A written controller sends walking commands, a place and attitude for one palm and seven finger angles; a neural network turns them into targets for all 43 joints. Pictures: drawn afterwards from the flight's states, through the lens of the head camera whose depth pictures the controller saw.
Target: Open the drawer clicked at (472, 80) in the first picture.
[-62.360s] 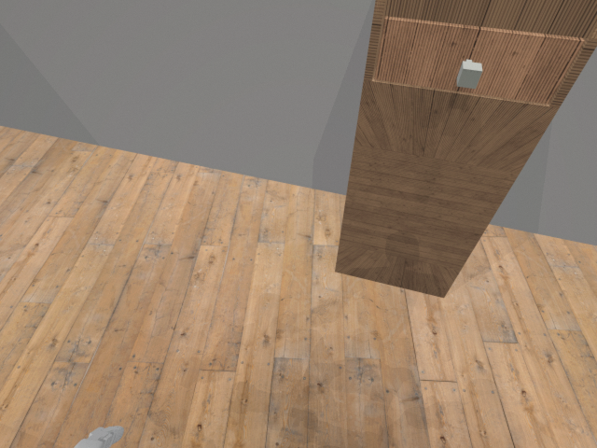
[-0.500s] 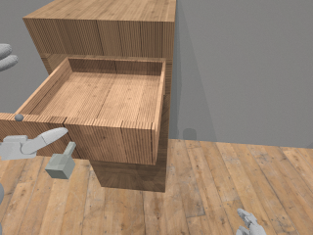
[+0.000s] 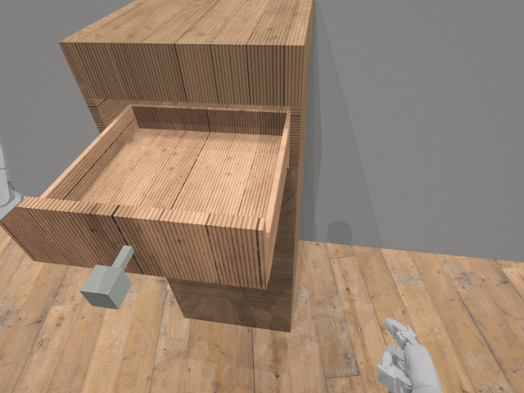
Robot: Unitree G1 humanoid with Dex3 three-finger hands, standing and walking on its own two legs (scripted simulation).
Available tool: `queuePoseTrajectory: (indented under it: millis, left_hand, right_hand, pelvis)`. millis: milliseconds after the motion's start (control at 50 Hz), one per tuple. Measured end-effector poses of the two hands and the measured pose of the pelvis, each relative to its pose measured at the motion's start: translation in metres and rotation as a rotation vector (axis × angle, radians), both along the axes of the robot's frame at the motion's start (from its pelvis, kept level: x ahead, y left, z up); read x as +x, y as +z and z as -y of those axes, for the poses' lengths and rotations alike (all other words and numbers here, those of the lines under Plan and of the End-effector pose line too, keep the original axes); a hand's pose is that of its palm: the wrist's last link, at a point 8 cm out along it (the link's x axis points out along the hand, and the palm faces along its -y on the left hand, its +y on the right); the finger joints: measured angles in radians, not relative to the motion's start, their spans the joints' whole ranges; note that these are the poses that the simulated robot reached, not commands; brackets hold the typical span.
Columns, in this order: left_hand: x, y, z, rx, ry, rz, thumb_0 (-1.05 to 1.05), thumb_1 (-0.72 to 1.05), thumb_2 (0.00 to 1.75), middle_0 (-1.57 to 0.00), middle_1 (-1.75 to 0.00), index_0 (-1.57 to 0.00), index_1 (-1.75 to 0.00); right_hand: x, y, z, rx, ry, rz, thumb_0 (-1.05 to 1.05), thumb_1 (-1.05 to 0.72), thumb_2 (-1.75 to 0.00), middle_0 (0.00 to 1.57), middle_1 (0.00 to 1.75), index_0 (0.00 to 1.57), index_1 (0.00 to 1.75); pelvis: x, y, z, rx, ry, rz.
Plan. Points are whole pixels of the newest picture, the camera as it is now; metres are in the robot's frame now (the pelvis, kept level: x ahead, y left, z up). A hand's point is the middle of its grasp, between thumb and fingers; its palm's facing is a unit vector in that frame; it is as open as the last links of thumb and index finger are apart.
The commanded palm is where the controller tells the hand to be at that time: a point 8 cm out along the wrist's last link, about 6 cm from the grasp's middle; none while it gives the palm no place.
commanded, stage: draw the hand back to the body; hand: left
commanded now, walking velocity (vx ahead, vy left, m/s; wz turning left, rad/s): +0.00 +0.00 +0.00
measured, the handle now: (114, 273) +0.22 +0.24 +0.12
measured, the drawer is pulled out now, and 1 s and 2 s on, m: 0.30 0.30 0.30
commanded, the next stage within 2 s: step back with the hand held close in 0.08 s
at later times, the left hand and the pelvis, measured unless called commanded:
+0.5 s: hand out of the picture +0.16 +0.24 +0.31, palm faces +0.53 -0.70 -0.48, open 7.4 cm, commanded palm +0.09 +0.30 +0.31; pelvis -0.05 +0.02 +0.00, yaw -1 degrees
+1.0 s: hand out of the picture +0.00 +0.29 +0.33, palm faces +0.68 -0.69 -0.23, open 7.4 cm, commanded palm -0.05 +0.34 +0.31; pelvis -0.16 +0.05 -0.03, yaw +3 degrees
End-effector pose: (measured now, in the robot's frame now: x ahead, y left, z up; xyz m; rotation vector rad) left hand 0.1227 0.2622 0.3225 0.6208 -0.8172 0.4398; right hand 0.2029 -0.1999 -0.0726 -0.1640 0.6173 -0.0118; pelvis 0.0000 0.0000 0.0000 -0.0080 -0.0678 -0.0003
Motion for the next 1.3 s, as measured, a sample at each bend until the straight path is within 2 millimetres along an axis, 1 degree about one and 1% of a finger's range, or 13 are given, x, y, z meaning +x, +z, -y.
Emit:
queuePoseTrajectory:
  millis: [60,120,200,360,460,540,680,900,980,1060,1120,1220,1300]
  left_hand:
    - [0.004,0.003,-0.010,-0.031,0.029,0.014,0.01,0.81,0.87,-0.22,-0.35,-0.22,-0.35]
    - [0.012,-0.005,-0.017,-0.082,0.040,-0.029,0.01,0.85,0.88,-0.21,-0.33,-0.22,-0.33]
    - [0.017,-0.022,-0.011,-0.115,0.006,-0.104,0.01,0.87,0.89,-0.21,-0.31,-0.21,-0.31]
    - [0.003,-0.005,0.005,0.113,-0.060,-0.043,0.01,0.88,0.90,-0.21,-0.30,-0.22,-0.30]
    - [0.000,0.002,-0.010,0.168,-0.054,-0.026,0.01,0.88,0.90,-0.21,-0.30,-0.22,-0.30]
    - [-0.008,-0.004,-0.025,0.164,-0.043,-0.057,0.01,0.88,0.90,-0.21,-0.30,-0.22,-0.30]
    - [-0.055,-0.021,-0.034,0.168,-0.051,-0.057,0.01,0.88,0.90,-0.21,-0.30,-0.22,-0.30]
    - [-0.152,0.003,-0.049,0.161,0.063,0.230,0.01,0.88,0.90,-0.21,-0.30,-0.22,-0.30]
    - [-0.168,0.001,-0.063,0.114,0.037,0.280,0.00,0.88,0.90,-0.21,-0.30,-0.22,-0.30]
    - [-0.166,-0.006,-0.084,0.021,0.036,0.254,0.00,0.88,0.90,-0.21,-0.30,-0.21,-0.30]
    - [-0.167,-0.010,-0.091,-0.025,0.033,0.196,0.00,0.89,0.90,-0.20,-0.30,-0.21,-0.30]
    - [-0.193,-0.017,-0.059,0.004,-0.076,0.128,0.01,0.89,0.90,-0.20,-0.30,-0.21,-0.30]
    - [-0.231,-0.004,-0.023,0.136,-0.147,0.184,0.01,0.89,0.90,-0.21,-0.30,-0.21,-0.30]
  right_hand:
    - [-0.002,-0.001,-0.001,0.009,0.000,-0.009,0.01,-0.90,-0.90,0.20,0.30,0.20,0.30]
    - [-0.007,-0.003,0.001,0.013,-0.004,-0.022,0.01,-0.90,-0.90,0.20,0.30,0.20,0.30]
    - [-0.018,-0.005,0.007,0.002,-0.015,-0.040,0.01,-0.90,-0.90,0.20,0.30,0.20,0.30]
    - [-0.045,-0.005,0.025,-0.056,-0.086,-0.096,0.01,-0.90,-0.90,0.20,0.30,0.20,0.30]
    - [-0.070,-0.005,0.030,-0.065,-0.158,-0.109,0.01,-0.90,-0.90,0.20,0.30,0.20,0.30]
    - [-0.095,-0.004,0.026,-0.065,-0.189,-0.108,0.01,-0.90,-0.90,0.20,0.30,0.20,0.30]
    - [-0.138,-0.006,0.009,-0.089,-0.162,-0.112,0.01,-0.90,-0.90,0.20,0.30,0.20,0.30]
    - [-0.180,-0.024,-0.017,-0.065,-0.053,-0.101,0.01,-0.90,-0.90,0.20,0.30,0.20,0.30]
    - [-0.199,-0.024,-0.022,-0.093,-0.061,-0.091,0.01,-0.90,-0.90,0.20,0.30,0.20,0.30]
    - [-0.225,-0.021,-0.029,-0.109,-0.063,-0.092,0.01,-0.90,-0.90,0.20,0.30,0.20,0.30]
    - [-0.250,-0.017,-0.035,-0.081,-0.071,-0.119,0.01,-0.90,-0.90,0.20,0.30,0.20,0.30]
    - [-0.286,-0.010,-0.035,-0.052,-0.101,-0.143,0.01,-0.90,-0.90,0.20,0.30,0.20,0.30]
    - [-0.305,-0.010,-0.029,-0.054,-0.099,-0.130,0.01,-0.90,-0.90,0.20,0.30,0.20,0.30]
  pelvis:
    - [-0.003,0.000,0.001,0.001,0.004,0.005]
    - [-0.006,0.001,0.002,0.003,0.002,0.006]
    - [-0.009,0.001,0.002,0.003,-0.006,0.003]
    - [-0.023,-0.002,-0.005,-0.021,-0.006,-0.062]
    - [-0.039,-0.003,-0.017,-0.023,-0.019,-0.073]
    - [-0.055,-0.005,-0.026,-0.025,-0.026,-0.075]
    - [-0.088,-0.011,-0.035,-0.027,-0.017,-0.072]
    - [-0.141,-0.022,-0.037,-0.032,0.042,-0.025]
    - [-0.157,-0.027,-0.048,-0.038,0.039,-0.028]
    - [-0.189,-0.025,-0.055,-0.062,0.047,-0.027]
    - [-0.209,-0.016,-0.054,-0.086,0.040,-0.042]
    - [-0.233,-0.010,-0.049,-0.079,-0.012,-0.089]
    - [-0.253,-0.012,-0.037,-0.050,-0.006,-0.128]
